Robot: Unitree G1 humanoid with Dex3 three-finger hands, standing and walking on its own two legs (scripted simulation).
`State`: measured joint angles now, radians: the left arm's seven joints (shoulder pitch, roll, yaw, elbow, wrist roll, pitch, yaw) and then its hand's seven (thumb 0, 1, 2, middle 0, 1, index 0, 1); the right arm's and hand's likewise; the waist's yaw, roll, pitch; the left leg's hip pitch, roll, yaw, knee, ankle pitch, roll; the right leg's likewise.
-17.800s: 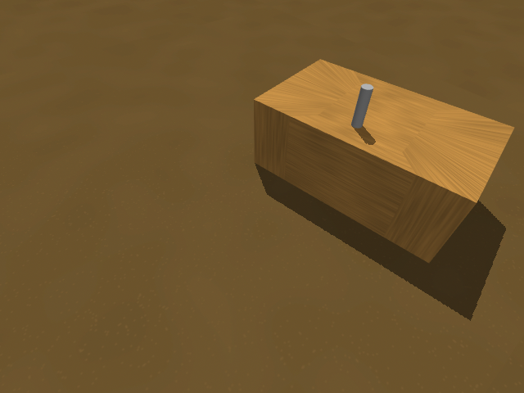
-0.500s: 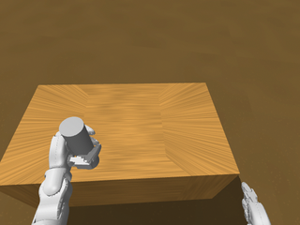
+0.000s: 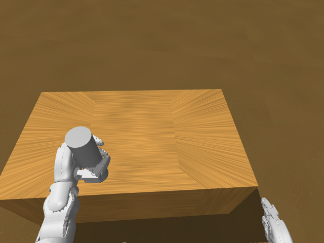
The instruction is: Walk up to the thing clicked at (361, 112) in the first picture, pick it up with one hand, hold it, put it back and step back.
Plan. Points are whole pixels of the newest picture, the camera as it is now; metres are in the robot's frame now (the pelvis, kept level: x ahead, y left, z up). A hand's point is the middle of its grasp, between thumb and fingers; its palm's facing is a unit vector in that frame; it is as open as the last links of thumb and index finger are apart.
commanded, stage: hold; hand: left
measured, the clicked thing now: (90, 158) +0.32 +0.17 +0.06
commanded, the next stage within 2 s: crouch in 0.08 s
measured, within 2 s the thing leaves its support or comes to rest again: neither
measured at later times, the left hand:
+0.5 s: hand (99, 156) +0.35 +0.16 +0.02, palm faces +0.07 -1.00 +0.00, open 6.9 cm
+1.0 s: hand (110, 150) +0.42 +0.15 -0.08, palm faces +0.08 -1.00 -0.01, open 6.9 cm
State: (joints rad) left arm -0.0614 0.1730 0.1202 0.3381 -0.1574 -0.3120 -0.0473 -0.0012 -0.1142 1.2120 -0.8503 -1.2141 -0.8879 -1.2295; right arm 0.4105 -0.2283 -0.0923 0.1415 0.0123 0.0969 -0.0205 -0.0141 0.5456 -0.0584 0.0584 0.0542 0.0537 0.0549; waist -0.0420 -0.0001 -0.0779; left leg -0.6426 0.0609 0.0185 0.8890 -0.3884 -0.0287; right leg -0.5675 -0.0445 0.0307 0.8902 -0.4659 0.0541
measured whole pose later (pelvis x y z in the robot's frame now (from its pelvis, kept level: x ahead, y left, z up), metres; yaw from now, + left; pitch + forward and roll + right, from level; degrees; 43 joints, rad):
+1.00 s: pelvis -0.02 +0.00 -0.07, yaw -1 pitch +22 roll -3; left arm -0.54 0.31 0.30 1.00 -0.05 -0.62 -0.02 0.00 -0.06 1.19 -0.88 -1.16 -0.91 -1.17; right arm 0.42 -0.25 -0.06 -0.10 -0.08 0.05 0.07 -0.01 0.54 -0.06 0.06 0.05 0.06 0.06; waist -0.20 -0.03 -0.14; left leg -1.15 0.08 -0.04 1.24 -0.49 -0.03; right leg -1.04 -0.01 0.01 1.22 -0.57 0.05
